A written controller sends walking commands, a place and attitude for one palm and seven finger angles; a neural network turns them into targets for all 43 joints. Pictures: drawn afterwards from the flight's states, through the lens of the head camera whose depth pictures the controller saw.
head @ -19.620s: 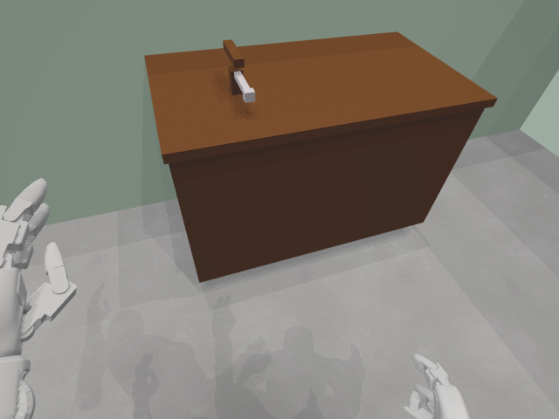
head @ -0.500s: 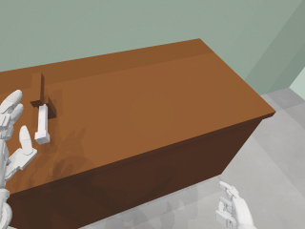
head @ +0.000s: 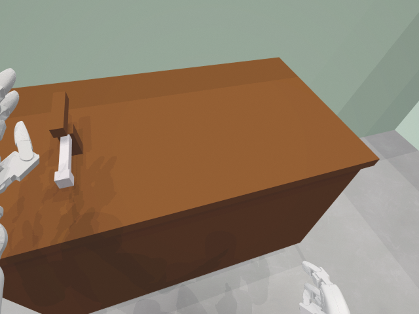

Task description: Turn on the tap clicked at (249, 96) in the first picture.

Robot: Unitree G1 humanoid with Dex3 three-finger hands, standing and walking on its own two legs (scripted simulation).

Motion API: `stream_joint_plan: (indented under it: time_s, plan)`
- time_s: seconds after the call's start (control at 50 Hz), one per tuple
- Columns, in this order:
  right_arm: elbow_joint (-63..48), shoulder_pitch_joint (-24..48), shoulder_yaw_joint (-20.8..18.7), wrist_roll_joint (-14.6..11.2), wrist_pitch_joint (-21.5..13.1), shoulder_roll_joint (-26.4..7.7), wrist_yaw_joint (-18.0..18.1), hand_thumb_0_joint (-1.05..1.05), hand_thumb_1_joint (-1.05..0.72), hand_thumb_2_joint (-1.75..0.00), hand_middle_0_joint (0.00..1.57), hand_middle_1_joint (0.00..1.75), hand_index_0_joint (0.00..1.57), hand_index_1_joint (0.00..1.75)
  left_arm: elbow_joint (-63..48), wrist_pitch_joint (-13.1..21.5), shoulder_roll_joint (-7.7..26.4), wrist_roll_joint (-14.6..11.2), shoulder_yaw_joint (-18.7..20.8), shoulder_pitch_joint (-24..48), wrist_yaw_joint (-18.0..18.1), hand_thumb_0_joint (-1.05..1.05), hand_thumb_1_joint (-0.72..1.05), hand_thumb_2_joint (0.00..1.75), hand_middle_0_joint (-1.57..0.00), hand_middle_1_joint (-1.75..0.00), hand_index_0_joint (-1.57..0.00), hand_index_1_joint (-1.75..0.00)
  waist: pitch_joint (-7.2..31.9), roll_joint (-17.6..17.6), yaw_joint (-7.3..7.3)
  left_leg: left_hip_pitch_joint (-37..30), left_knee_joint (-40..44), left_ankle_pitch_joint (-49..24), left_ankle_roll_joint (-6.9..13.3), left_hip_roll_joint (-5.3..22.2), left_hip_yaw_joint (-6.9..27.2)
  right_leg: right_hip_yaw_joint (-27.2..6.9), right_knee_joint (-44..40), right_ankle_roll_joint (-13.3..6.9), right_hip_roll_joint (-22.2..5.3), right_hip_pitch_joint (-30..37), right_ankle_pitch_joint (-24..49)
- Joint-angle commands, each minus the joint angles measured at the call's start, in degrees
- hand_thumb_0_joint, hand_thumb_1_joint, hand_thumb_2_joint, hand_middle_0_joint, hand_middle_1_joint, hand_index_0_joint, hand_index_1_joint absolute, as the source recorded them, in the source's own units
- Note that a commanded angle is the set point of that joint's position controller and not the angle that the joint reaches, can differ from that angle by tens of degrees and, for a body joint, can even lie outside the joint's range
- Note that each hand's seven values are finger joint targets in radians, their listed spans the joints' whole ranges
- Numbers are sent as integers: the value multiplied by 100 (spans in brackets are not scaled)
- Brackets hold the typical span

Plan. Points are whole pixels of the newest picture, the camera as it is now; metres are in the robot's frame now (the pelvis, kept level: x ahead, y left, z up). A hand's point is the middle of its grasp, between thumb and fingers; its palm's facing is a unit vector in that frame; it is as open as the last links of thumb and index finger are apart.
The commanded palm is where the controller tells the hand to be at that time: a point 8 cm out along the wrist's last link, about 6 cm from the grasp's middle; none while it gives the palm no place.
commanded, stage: turn the palm inward beside the body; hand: left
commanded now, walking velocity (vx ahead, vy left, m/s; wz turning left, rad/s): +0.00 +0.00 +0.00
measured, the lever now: (64, 178) +0.34 +0.35 +0.02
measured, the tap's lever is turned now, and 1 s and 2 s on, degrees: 0 0 0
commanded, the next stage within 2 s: none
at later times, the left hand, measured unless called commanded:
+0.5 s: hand (88, 216) +0.21 +0.20 +0.15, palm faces +0.45 -0.84 -0.31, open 7.4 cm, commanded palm +0.15 +0.25 +0.16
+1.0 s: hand (124, 218) +0.21 +0.16 +0.14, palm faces +0.47 -0.86 -0.23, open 7.4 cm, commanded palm +0.16 +0.20 +0.14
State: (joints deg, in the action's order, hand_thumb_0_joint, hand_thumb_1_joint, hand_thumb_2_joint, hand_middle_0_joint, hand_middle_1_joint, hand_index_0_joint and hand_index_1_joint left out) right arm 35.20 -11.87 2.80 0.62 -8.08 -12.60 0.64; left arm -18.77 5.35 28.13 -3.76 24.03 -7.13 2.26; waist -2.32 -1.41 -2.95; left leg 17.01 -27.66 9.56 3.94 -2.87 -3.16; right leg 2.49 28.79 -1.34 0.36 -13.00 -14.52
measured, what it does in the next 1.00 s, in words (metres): shifts its weight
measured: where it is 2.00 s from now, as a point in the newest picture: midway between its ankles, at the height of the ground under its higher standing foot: outside the picture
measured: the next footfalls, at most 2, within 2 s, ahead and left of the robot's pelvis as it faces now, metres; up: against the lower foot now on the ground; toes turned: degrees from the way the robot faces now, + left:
none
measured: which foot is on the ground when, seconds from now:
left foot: down 0.00-1.00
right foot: down 0.00-1.00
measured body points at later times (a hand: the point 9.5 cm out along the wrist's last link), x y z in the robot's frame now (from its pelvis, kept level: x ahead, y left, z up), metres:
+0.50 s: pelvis -0.02 -0.06 -0.02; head -0.04 -0.09 +0.43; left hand +0.18 +0.25 +0.16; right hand +0.20 -0.25 -0.09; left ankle +0.06 +0.06 -0.73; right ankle +0.01 -0.11 -0.74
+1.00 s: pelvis +0.03 -0.09 -0.02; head +0.02 -0.13 +0.43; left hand +0.18 +0.20 +0.15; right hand +0.23 -0.33 -0.10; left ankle +0.06 +0.06 -0.73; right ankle +0.01 -0.11 -0.74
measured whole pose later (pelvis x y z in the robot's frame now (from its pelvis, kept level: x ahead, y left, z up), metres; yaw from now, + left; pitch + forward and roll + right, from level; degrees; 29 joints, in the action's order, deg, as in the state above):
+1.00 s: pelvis +0.03 -0.09 -0.02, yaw +1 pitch +1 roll +2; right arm 38.6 -11.9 0.2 -1.4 -13.8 -15.2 5.9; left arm -21.5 5.8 14.9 -12.2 18.5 -28.7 5.0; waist 4.4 2.6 -3.5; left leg 21.4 -37.3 16.8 -1.1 0.0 2.3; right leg 6.6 37.7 -7.5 4.4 -16.6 -22.7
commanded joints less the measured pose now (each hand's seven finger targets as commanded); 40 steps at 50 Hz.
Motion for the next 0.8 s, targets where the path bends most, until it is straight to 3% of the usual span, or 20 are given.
stream_joint_plan:
  time_s: [0.0,0.04,0.06,0.08,0.12,0.14,0.16,0.18,0.24,0.26,0.28,0.38,0.46,0.48,0.54,0.56,0.58,0.66,0.68,0.78]
  plan:
    - [-859,899,-358,-151,-434,-864,-40,0,-90,-90,20,30,20,30,-1450,-661,-490,-683,-428,-1348,-529,0,90,90,-20,-30,-20,-30,1363,1049,-347,-1937,583,-1402,-767,745,1029,223,95,-93,50,-708,224]
    - [-989,1104,-282,-169,-309,-890,-81,0,-90,-90,20,30,20,30,-1542,-856,-251,-296,-437,-1215,-401,0,90,90,-20,-30,-20,-30,506,508,-214,-973,676,-213,-652,667,963,400,-26,-113,90,-664,345]
    - [-1039,1216,-258,-213,-236,-911,-76,0,-90,-90,20,30,20,30,-1769,-831,165,-105,-134,-1049,-201,0,90,90,-20,-30,-20,-30,343,390,-162,-711,691,262,-586,619,893,397,-36,-116,139,-633,266]
    - [-1135,1294,-246,-120,-204,-844,-59,0,-90,-90,20,30,20,30,-1900,-716,36,84,-236,-832,-29,0,90,90,-20,-30,-20,-30,282,62,-30,-535,707,705,-547,608,970,430,34,-94,158,-740,80]
    - [-1077,1380,-276,-42,-167,-779,31,0,-90,-90,20,30,20,30,-1890,-265,134,139,163,-783,414,0,90,90,-20,-30,-20,-30,429,-330,24,-396,581,1399,-457,584,1012,410,103,-29,189,-935,-361]
    - [-1032,1415,-286,-5,-167,-728,63,0,-90,-90,20,30,20,30,-2081,10,188,147,291,-618,608,0,90,90,-20,-30,-20,-30,652,-162,-5,-417,519,1675,-455,574,1010,364,183,-15,202,-1011,-537]
    - [-957,1427,-272,12,-178,-685,106,0,-90,-90,20,30,20,30,-2505,287,548,138,537,-160,815,0,90,90,-20,-30,-20,-30,781,231,-49,-422,507,1982,-476,553,997,304,226,-10,214,-1064,-686]
    - [-964,1454,-244,48,-230,-558,110,0,-90,-90,20,30,20,30,-2588,513,199,171,229,145,966,0,90,90,-20,-30,-20,-30,1070,705,-47,-558,445,2066,-527,518,1016,240,320,-38,197,-1096,-739]
    - [-713,1269,-202,70,-302,-516,141,0,-90,-90,20,30,20,30,-1969,791,34,229,43,77,1142,0,90,90,-20,-30,-20,-30,1036,1232,74,-381,160,2389,-438,419,909,170,342,-56,117,-1258,-881]
    - [-696,1277,-156,59,-285,-546,175,0,-90,-90,20,30,20,30,-1781,700,106,260,9,194,1088,0,90,90,-20,-30,-20,-30,959,1098,125,-274,56,2390,-373,373,871,133,268,-42,96,-1304,-945]
    - [-655,1356,-134,31,-281,-569,218,0,-90,-90,20,30,20,30,-1375,551,-125,218,-306,285,944,0,90,90,-20,-30,-20,-30,762,1011,229,-187,7,2490,-346,352,882,121,206,-28,67,-1368,-1042]
    - [-716,1416,-86,-129,-201,-696,583,0,-90,-90,20,30,20,30,-806,-514,17,-161,-633,603,210,0,90,90,-20,-30,-20,-30,582,626,105,29,-205,2092,-222,162,667,-271,-413,12,-92,-932,-1582]
    - [-701,1470,-147,-148,-242,-648,701,0,-90,-90,20,30,20,30,-858,-644,564,-362,97,378,220,0,90,90,-20,-30,-20,-30,739,186,-107,123,-654,1249,-279,257,571,-826,-815,30,-328,-618,-2058]
    - [-746,1499,-144,-147,-262,-598,679,0,-90,-90,20,30,20,30,-982,-514,340,-440,32,350,272,0,90,90,-20,-30,-20,-30,768,65,-93,243,-725,1167,-315,309,624,-973,-803,62,-463,-532,-1945]
    - [-669,1329,-210,-107,-301,-569,594,0,-90,-90,20,30,20,30,-1045,-40,408,-528,445,-203,477,0,90,90,-20,-30,-20,-30,751,12,-184,455,-961,937,-381,424,730,-1226,-747,130,-650,-429,-1361]
    - [-639,1311,-244,-106,-318,-589,564,0,-90,-90,20,30,20,30,-1070,72,622,-530,732,-394,534,0,90,90,-20,-30,-20,-30,847,241,-249,495,-1039,814,-403,435,735,-1341,-691,148,-715,-328,-993]
    - [-675,1268,-227,-104,-318,-541,534,0,-90,-90,20,30,20,30,-1131,143,378,-570,564,-594,534,0,90,90,-20,-30,-20,-30,916,301,-229,581,-1044,746,-392,414,730,-1355,-582,167,-759,-204,-629]
    - [-701,1109,-260,-129,-417,-637,554,0,-90,-90,20,30,20,30,-1087,117,356,-659,605,-1247,444,0,90,90,-20,-30,-20,-30,856,386,-155,533,-1217,295,-323,357,642,-1440,-376,290,-866,-125,1024]
    - [-722,1042,-250,-141,-437,-643,564,0,-90,-90,20,30,20,30,-1184,67,144,-702,384,-1260,371,0,90,90,-20,-30,-20,-30,900,328,-95,470,-1178,143,-296,341,603,-1327,-271,320,-847,-74,1525]
    - [-658,794,-319,-179,-639,-738,644,0,-90,-90,20,30,20,30,-1310,67,17,-895,380,-1399,171,0,90,90,-20,-30,-20,-30,1091,-28,-20,345,-1142,-320,-242,338,597,-1083,-5,463,-812,104,3146]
